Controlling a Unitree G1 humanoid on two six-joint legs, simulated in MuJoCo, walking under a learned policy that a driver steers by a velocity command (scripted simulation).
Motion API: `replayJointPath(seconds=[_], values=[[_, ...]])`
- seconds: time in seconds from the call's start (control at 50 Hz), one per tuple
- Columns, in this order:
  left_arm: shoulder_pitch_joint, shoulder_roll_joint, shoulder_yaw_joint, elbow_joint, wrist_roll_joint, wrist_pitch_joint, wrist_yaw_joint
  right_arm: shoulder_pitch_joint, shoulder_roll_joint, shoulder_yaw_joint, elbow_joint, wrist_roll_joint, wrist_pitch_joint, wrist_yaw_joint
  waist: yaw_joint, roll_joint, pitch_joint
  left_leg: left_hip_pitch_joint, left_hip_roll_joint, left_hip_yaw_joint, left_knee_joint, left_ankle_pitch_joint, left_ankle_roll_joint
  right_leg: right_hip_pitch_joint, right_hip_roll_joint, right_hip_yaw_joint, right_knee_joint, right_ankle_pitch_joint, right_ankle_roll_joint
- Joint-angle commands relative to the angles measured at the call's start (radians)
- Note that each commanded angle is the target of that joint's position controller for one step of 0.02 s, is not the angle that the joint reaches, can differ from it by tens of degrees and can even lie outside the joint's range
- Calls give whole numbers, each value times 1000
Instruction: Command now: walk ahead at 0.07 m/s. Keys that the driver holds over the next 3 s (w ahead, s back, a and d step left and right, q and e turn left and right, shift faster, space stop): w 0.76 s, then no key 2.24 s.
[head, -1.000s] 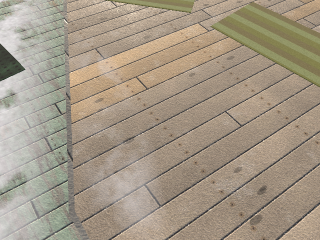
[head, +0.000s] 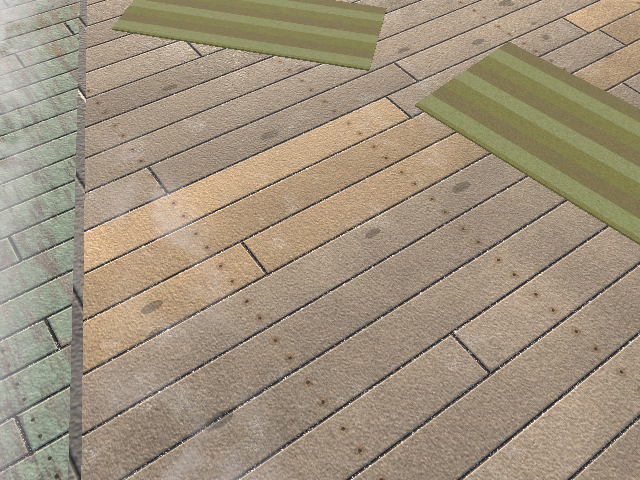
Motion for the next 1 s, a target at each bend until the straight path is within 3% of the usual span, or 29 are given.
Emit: replayJointPath(seconds=[0.02,0.06,0.08,0.12,0.14,0.16,0.18,0.2,0.22,0.24,0.26,0.28,0.34,0.44,0.5,0.54,0.56,0.58,0.6,0.62,0.64,0.66,0.68,0.7,0.78,0.84,0.9,0.96,1.0], values=[[219,1,-7,43,17,29,-3,27,-94,-15,-13,-6,13,4,35,197,-127,-4,208,-249,-290,-338,131,116,-23,-23,-155,2,19],[229,52,3,46,7,19,-10,73,-174,-45,9,6,23,11,31,193,-125,2,216,-294,-348,-496,108,160,13,-80,-241,8,6],[256,46,1,57,4,12,-15,74,-196,-57,13,17,29,14,47,166,-121,-24,218,-295,-364,-540,94,215,17,-96,-306,56,-13],[342,15,-7,94,11,1,-20,24,-196,-72,0,31,43,18,93,129,-57,-132,179,-251,-357,-614,30,344,25,-124,-509,131,-69],[392,27,-7,109,23,-5,-16,-23,-161,-71,-21,30,45,22,114,80,8,-212,116,-187,-277,-611,-30,388,0,-76,-662,59,-109],[435,84,3,114,29,-18,-7,-28,-74,-55,-42,42,44,29,113,-201,-9,-332,15,-57,67,-554,-63,455,-240,264,-830,-203,-160],[314,171,28,86,-6,-20,-3,-94,-90,-57,-87,26,40,32,74,-313,127,-423,-33,-15,265,-353,-68,189,-436,532,-987,-424,-212],[191,139,20,45,-9,-32,5,-99,-128,-64,-90,4,30,50,5,-151,179,-355,30,-104,357,-210,-60,89,-404,469,-1004,-325,-194],[126,133,20,23,-6,-50,3,-35,-123,-68,-61,-4,19,72,-44,-92,130,-323,16,-103,413,-142,-55,105,-352,377,-976,-167,-159],[121,142,27,18,-2,-63,-3,25,-131,-75,-31,-16,13,84,-63,-49,82,-307,12,-86,465,-117,-54,155,-307,284,-946,-48,-136],[138,140,28,19,-5,-75,-6,52,-128,-78,-14,-28,11,91,-65,-39,43,-295,14,-60,518,-108,-57,179,-279,224,-925,0,-128],[169,126,27,26,-5,-84,-11,56,-110,-75,-12,-29,9,94,-54,-51,22,-292,21,-46,540,-102,-61,194,-263,191,-914,15,-126],[280,93,20,56,-1,-95,-15,-61,-88,-66,-61,-15,4,90,3,-99,68,-371,56,-31,469,-80,-87,239,-274,188,-912,25,-155],[359,127,27,61,8,-109,-10,-184,-82,-50,-124,-8,-17,84,73,-110,67,-311,71,-8,219,-123,-86,322,-303,163,-866,184,-189],[343,143,32,55,11,-113,-16,-171,-97,-50,-141,-5,-28,84,65,-124,72,-187,58,20,128,-201,-47,288,-310,142,-814,262,-187],[295,159,39,47,5,-110,-22,-51,-100,-56,-116,0,-41,78,-3,-105,50,21,20,53,31,-172,-19,208,-302,110,-711,381,-165],[277,148,35,43,3,-111,-26,84,-120,-70,-70,-1,-53,69,-61,-49,-7,219,-11,54,-18,-147,-6,143,-255,57,-558,526,-140],[252,118,24,25,-1,-114,-32,270,-188,-94,-21,-14,-70,54,-138,73,-126,460,111,-106,-70,-249,29,20,-177,-31,-281,534,-101],[265,14,-1,-27,-17,-119,-41,416,-322,-120,2,-22,-73,46,-152,350,-225,677,403,-574,-237,-491,124,-293,-29,-138,79,132,-42],[212,106,27,-33,7,-118,-43,369,-282,-109,7,-7,-63,49,-124,238,-182,565,431,-723,-300,-525,161,-370,-38,-4,241,43,-69],[152,110,32,-49,5,-118,-52,239,-223,-90,-27,-7,-62,56,-69,132,-80,461,393,-587,-279,-509,147,-399,-104,28,283,141,-89],[125,92,28,-49,-2,-122,-62,163,-164,-74,-44,-5,-68,64,-43,77,-37,360,344,-475,-301,-396,126,-366,-133,29,248,231,-89],[114,76,30,-48,1,-119,-65,139,-134,-63,-48,-4,-74,64,-19,67,-18,307,296,-384,-312,-271,102,-325,-152,22,200,274,-83],[133,61,28,-45,12,-107,-69,135,-110,-54,-38,4,-80,59,5,96,-23,274,265,-324,-332,-220,91,-294,-162,11,167,295,-68],[71,55,32,-63,18,-77,-77,231,-103,-41,8,8,-101,45,20,76,5,290,232,-191,-321,188,104,-333,-152,-35,100,353,-30],[-36,29,17,-102,13,-75,-70,244,-100,-29,20,6,-101,44,17,85,22,248,201,-82,-270,539,100,-284,-122,-77,-93,414,-3],[-106,17,2,-117,1,-77,-61,276,-105,-21,41,8,-96,40,-9,121,-6,247,171,-34,-226,660,73,-151,-64,-122,-273,512,-16],[-71,46,4,-101,2,-84,-46,273,-112,-19,58,6,-89,31,5,133,-32,307,197,-53,-142,708,63,-69,-44,-101,-340,515,-51],[47,77,18,-54,7,-97,-34,244,-122,-22,60,7,-84,23,56,110,-67,343,191,-66,4,731,44,49,-14,-95,-440,519,-79]])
